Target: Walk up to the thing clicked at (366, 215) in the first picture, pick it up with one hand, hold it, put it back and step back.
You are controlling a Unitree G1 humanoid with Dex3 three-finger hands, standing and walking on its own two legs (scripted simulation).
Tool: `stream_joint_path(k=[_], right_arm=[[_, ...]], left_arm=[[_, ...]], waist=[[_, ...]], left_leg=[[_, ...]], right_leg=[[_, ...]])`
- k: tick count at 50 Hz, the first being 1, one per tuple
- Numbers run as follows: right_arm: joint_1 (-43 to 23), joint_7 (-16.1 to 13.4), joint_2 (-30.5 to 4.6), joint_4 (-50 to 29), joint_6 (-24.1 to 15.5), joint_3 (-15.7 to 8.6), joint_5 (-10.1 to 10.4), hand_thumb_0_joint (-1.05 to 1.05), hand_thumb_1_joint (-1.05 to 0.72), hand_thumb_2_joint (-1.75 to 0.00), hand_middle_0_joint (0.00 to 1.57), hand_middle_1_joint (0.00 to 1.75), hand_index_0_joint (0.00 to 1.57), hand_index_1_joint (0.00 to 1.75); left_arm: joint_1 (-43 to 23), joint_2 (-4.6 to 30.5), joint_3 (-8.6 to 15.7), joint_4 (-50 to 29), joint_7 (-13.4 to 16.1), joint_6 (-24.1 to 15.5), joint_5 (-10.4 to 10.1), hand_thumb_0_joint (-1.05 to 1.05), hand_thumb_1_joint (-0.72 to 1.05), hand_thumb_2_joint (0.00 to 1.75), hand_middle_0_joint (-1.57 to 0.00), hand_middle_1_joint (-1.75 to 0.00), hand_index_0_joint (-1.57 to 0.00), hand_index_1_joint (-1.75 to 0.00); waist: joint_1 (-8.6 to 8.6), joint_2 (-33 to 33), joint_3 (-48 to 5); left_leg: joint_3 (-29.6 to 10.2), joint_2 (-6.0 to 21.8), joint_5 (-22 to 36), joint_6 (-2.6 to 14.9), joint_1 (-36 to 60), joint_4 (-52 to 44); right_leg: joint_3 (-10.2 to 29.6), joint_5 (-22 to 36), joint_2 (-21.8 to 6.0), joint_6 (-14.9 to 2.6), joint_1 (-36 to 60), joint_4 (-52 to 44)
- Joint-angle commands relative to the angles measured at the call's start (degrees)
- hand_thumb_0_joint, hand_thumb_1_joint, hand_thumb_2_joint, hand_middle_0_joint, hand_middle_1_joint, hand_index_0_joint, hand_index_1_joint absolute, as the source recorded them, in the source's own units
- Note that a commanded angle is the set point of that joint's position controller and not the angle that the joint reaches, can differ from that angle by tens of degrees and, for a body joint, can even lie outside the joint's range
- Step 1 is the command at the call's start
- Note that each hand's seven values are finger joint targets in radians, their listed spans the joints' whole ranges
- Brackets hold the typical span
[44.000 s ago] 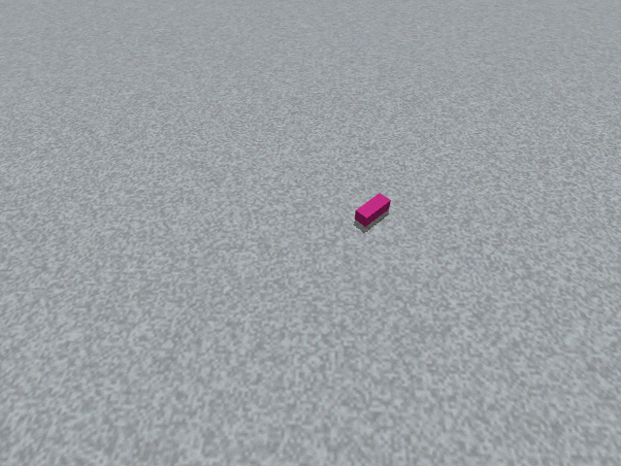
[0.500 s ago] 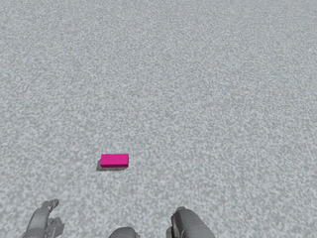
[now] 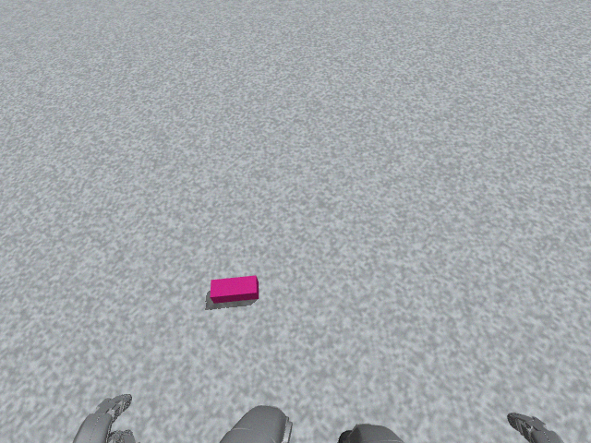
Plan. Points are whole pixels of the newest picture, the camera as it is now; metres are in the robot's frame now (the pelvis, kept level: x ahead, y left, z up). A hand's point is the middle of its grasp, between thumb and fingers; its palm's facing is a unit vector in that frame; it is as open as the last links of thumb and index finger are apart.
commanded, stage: step back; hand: left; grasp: from above
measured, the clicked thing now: (235, 289) +0.62 +0.30 -0.74
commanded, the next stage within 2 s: none
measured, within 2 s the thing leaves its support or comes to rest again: neither
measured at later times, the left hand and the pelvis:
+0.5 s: hand out of the picture -0.10 +0.28 -0.16, palm faces +0.02 -0.92 -0.39, open 7.4 cm; pelvis -0.16 -0.01 -0.01, yaw +0 degrees
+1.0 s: hand out of the picture -0.20 +0.23 -0.15, palm faces +0.07 -0.91 -0.41, open 7.4 cm; pelvis -0.33 -0.04 -0.02, yaw +5 degrees
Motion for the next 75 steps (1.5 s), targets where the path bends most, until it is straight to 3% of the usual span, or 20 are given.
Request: stream_joint_path(k=[1,9,12,16,24,29,30,32,36,42,48,50,51,54,64,66,67,68,71,75], right_arm=[[3.46,-1.36,-10.02,-3.2,-1.33,-1.93,-0.04,0.0,-0.9,-0.9,0.2,0.3,0.2,0.3],[9.33,-0.31,-11.07,-1.8,-2.23,-4.03,-2.35,0.0,-0.9,-0.9,0.2,0.3,0.2,0.3],[2.21,0.27,-21.79,-5.01,-2.22,-6.24,-3.17,0.0,-0.9,-0.9,0.2,0.3,0.2,0.3],[-5.57,-0.36,-13.07,-6.65,-2.93,-3.76,-3.31,0.0,-0.9,-0.9,0.2,0.3,0.2,0.3],[2.75,-0.67,-14.24,-6.41,-2.31,-4.96,-2.1,0.0,-0.9,-0.9,0.2,0.3,0.2,0.3],[-2.21,0.05,-14.64,-7.89,0.01,-4.44,-1.54,0.0,-0.9,-0.9,0.2,0.3,0.2,0.3],[-1.96,0.13,-12.65,-8.23,0.22,-3.87,-1.12,0.0,-0.9,-0.9,0.2,0.3,0.2,0.3],[-3.94,-1.28,-11.63,-9.22,0.11,-4.22,-1.22,0.0,-0.9,-0.9,0.2,0.3,0.2,0.3],[4.16,-0.64,-10.37,-4.17,-0.37,-3.27,-0.11,0.0,-0.9,-0.9,0.2,0.3,0.2,0.3],[2.14,-1.2,-8.52,-5.93,-1.65,-2.0,-1.17,0.0,-0.9,-0.9,0.2,0.3,0.2,0.3],[10.1,-0.59,-11.63,-2.43,-1.57,-4.31,-2.49,0.0,-0.9,-0.9,0.2,0.3,0.2,0.3],[4.75,0.28,-20.46,-4.82,-1.06,-5.47,-2.81,0.0,-0.9,-0.9,0.2,0.3,0.2,0.3],[2.07,0.05,-21.24,-5.74,-1.5,-5.74,-3.04,0.0,-0.9,-0.9,0.2,0.3,0.2,0.3],[-2.23,-0.33,-13.13,-6.86,-1.5,-3.37,-3.67,0.0,-0.9,-0.9,0.2,0.3,0.2,0.3],[0.59,1.28,-12.72,-4.52,0.71,-4.05,-2.55,0.0,-0.9,-0.9,0.2,0.3,0.2,0.3],[0.6,1.47,-6.43,-6.17,0.05,-1.89,-2.1,0.0,-0.9,-0.9,0.2,0.3,0.2,0.3],[-4.2,0.71,-10.27,-6.58,0.02,-3.18,-2.42,0.0,-0.9,-0.9,0.2,0.3,0.2,0.3],[-2.79,0.87,-13.14,-4.95,-0.03,-4.52,-2.15,0.0,-0.9,-0.9,0.2,0.3,0.2,0.3],[0.2,1.54,-10.17,-1.79,-1.05,-3.38,-1.22,0.0,-0.9,-0.9,0.2,0.3,0.2,0.3],[-2.08,2.26,-9.97,-2.46,-2.12,-2.91,-2.25,0.0,-0.9,-0.9,0.2,0.3,0.2,0.3]], left_arm=[[1.77,12.55,4.08,-5.9,1.11,-0.99,0.44,0.0,0.9,0.9,-0.2,-0.3,-0.2,-0.3],[-0.84,14.45,3.49,-7.82,0.37,1.14,-0.24,0.0,0.9,0.9,-0.2,-0.3,-0.2,-0.3],[-4.29,14.72,4.76,-8.04,1.19,1.07,0.31,0.0,0.9,0.9,-0.2,-0.3,-0.2,-0.3],[4.42,13.8,4.94,-3.15,0.11,1.24,-0.93,0.0,0.9,0.9,-0.2,-0.3,-0.2,-0.3],[4.57,12.1,3.64,-3.83,-0.11,0.16,-0.09,0.0,0.9,0.9,-0.2,-0.3,-0.2,-0.3],[14.01,12.74,4.12,2.58,-0.33,-0.48,0.14,0.0,0.9,0.9,-0.2,-0.3,-0.2,-0.3],[13.29,15.53,4.79,2.25,-0.4,-0.64,1.0,0.0,0.9,0.9,-0.2,-0.3,-0.2,-0.3],[4.94,26.92,7.07,-2.43,-0.42,-0.38,1.67,0.0,0.9,0.9,-0.2,-0.3,-0.2,-0.3],[-4.88,15.83,4.78,-4.66,0.48,-0.97,0.85,0.0,0.9,0.9,-0.2,-0.3,-0.2,-0.3],[4.61,15.02,4.84,-4.58,1.68,-0.31,1.2,0.0,0.9,0.9,-0.2,-0.3,-0.2,-0.3],[0.41,14.58,3.06,-6.89,1.12,1.29,-0.37,0.0,0.9,0.9,-0.2,-0.3,-0.2,-0.3],[-2.72,13.83,3.19,-7.33,1.67,1.26,-1.26,0.0,0.9,0.9,-0.2,-0.3,-0.2,-0.3],[-3.38,15.06,3.79,-6.75,2.0,1.28,-0.68,0.0,0.9,0.9,-0.2,-0.3,-0.2,-0.3],[0.49,14.15,3.7,-3.27,1.2,1.4,-1.43,0.0,0.9,0.9,-0.2,-0.3,-0.2,-0.3],[10.68,12.28,2.77,4.72,0.95,-3.73,0.08,0.0,0.9,0.9,-0.2,-0.3,-0.2,-0.3],[9.41,19.53,4.5,4.3,1.19,-4.53,1.62,0.0,0.9,0.9,-0.2,-0.3,-0.2,-0.3],[4.43,24.7,5.38,2.17,1.37,-4.06,1.9,0.0,0.9,0.9,-0.2,-0.3,-0.2,-0.3],[-1.4,23.99,5.3,1.14,1.43,-4.18,1.56,0.0,0.9,0.9,-0.2,-0.3,-0.2,-0.3],[-2.41,16.37,3.48,2.12,1.28,-4.92,0.79,0.0,0.9,0.9,-0.2,-0.3,-0.2,-0.3],[4.94,18.43,4.18,3.69,0.36,-4.87,1.52,0.0,0.9,0.9,-0.2,-0.3,-0.2,-0.3]], waist=[[2.04,-7.7,-12.98],[-1.31,-7.5,-14.37],[-3.97,13.94,-8.43],[3.21,6.48,-6.14],[-1.95,10.91,-13.3],[1.88,10.01,-14.82],[1.56,2.71,-12.68],[4.39,-20.32,-6.15],[-3.2,-8.73,-4.82],[3.36,-12.5,-11.51],[-0.19,-6.84,-15.36],[-1.51,13.64,-12.66],[-1.92,13.45,-10.74],[1.6,5.23,-8.93],[0.86,7.22,-14.47],[1.3,-9.99,-10.52],[4.0,-11.11,-6.78],[1.45,-10.14,-2.12],[-1.22,-5.68,-1.85],[3.36,-11.7,-1.99]], left_leg=[[0.72,0.74,-0.44,-1.76,-5.53,-6.55],[4.55,6.83,18.33,2.3,15.59,-42.79],[-25.49,32.43,16.85,18.97,1.84,-52.38],[-4.81,19.34,24.43,11.08,4.9,-47.71],[-4.75,22.41,34.76,15.0,24.93,-39.34],[-0.15,17.69,25.73,8.97,10.21,-33.0],[0.57,13.21,15.58,6.0,1.91,-28.07],[1.11,2.14,-6.46,-0.15,-3.55,-4.09],[-1.31,-1.12,4.56,0.48,-3.44,2.97],[2.91,3.19,-1.28,-1.21,-7.06,-14.45],[2.57,8.16,20.59,3.07,15.05,-43.48],[-19.74,27.85,31.66,16.2,10.12,-47.26],[-23.51,31.09,31.52,19.71,2.9,-48.3],[-5.56,20.38,37.83,14.02,5.33,-43.7],[0.49,15.79,12.8,9.09,13.46,-32.06],[3.6,5.23,0.18,2.2,-9.88,-20.78],[-2.19,7.01,-2.94,0.43,-3.98,-15.25],[-4.53,9.44,0.32,0.37,2.7,-9.61],[-1.01,4.0,7.47,-0.22,-1.04,-11.86],[3.47,5.47,4.51,-0.92,-2.75,-22.09]], right_leg=[[10.99,26.93,-11.91,-10.2,17.88,-6.39],[8.88,9.8,-10.21,-3.66,3.07,0.3],[6.45,-23.95,4.22,2.28,-7.33,31.99],[8.66,-11.83,6.5,1.64,-9.56,42.42],[3.97,-16.7,-0.06,5.06,-8.39,16.64],[-3.4,-0.62,0.15,1.86,10.14,-10.8],[5.66,-2.98,-3.85,0.23,11.03,-10.87],[33.86,-10.51,-26.02,-14.36,-8.86,-20.48],[6.89,11.85,-12.2,-6.1,-3.1,-9.85],[9.39,26.26,-15.6,-9.34,18.61,-3.6],[7.1,15.71,-12.73,-3.13,4.2,4.83],[-2.35,-22.63,1.59,1.73,-7.08,24.83],[3.78,-24.8,0.82,1.94,-3.83,34.22],[6.47,-17.15,3.86,1.33,-6.01,41.23],[-3.21,-4.36,0.14,1.61,11.01,-18.7],[23.61,-11.51,-14.33,-2.97,16.72,-17.15],[32.58,-21.88,-25.36,-12.0,-1.62,-19.97],[32.59,-26.73,-26.61,-12.97,-11.95,-21.39],[10.57,-2.89,-13.49,-6.71,0.07,-13.99],[11.83,-17.75,-13.55,-6.42,5.94,-16.47]])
